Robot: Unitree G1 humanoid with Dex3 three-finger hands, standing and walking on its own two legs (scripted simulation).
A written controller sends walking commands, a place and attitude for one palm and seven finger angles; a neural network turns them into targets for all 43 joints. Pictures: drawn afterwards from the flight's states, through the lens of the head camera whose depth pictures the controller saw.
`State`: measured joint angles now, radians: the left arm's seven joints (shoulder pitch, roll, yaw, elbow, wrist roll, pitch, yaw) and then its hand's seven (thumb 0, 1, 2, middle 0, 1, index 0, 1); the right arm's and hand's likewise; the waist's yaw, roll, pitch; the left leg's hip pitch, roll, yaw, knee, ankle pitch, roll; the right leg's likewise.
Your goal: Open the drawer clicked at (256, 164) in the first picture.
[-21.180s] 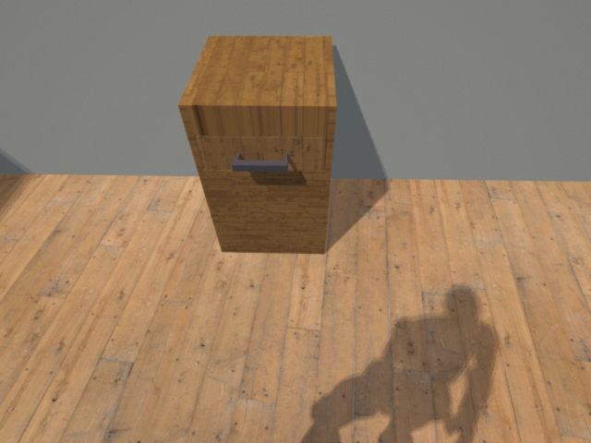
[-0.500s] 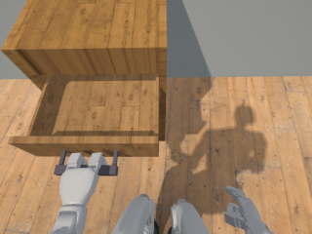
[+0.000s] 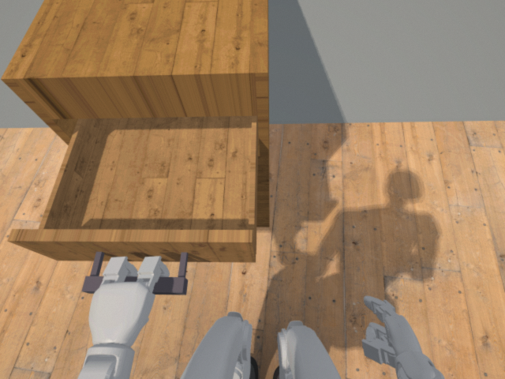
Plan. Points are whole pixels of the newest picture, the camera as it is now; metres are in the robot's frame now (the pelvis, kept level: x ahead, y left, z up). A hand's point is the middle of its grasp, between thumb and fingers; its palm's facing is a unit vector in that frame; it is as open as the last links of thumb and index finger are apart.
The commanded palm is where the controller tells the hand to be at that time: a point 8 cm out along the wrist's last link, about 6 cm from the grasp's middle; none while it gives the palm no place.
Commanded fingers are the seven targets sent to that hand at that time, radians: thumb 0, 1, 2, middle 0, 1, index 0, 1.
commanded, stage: pull the drawer open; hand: left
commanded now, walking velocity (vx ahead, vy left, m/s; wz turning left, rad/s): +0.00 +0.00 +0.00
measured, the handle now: (138, 271) +0.28 +0.23 -0.07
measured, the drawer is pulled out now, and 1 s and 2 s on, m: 0.24 0.28 0.28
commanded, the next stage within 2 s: open the thumb to release the handle in 0.96 s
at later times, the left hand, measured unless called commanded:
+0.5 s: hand (138, 323) +0.20 +0.21 -0.08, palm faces -0.16 -0.11 -0.98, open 6.3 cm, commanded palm +0.16 +0.21 -0.04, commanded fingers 0.00 0.90 0.90 -0.40 -1.35 -0.40 -1.35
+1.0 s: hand (136, 334) +0.18 +0.21 -0.08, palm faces -0.18 -0.12 -0.98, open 6.3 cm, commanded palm +0.14 +0.21 -0.04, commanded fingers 0.00 0.90 0.90 -0.40 -1.35 -0.40 -1.35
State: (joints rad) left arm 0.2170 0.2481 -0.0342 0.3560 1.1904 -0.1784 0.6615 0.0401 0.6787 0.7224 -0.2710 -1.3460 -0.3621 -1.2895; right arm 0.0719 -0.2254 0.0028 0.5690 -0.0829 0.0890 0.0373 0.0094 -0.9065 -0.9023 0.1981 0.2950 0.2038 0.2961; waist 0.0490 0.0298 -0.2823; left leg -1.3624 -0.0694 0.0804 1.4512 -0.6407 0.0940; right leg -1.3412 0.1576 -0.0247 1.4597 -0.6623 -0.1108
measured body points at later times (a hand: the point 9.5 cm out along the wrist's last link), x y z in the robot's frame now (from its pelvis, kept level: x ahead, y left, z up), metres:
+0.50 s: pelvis -0.01 -0.01 +0.00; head +0.13 -0.03 +0.42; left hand +0.20 +0.22 -0.03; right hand +0.20 -0.22 -0.15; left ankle +0.01 +0.07 -0.57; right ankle +0.00 -0.06 -0.57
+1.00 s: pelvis -0.01 -0.01 -0.01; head +0.12 -0.04 +0.42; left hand +0.19 +0.21 -0.03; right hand +0.20 -0.22 -0.15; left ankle +0.01 +0.07 -0.57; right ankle +0.00 -0.06 -0.57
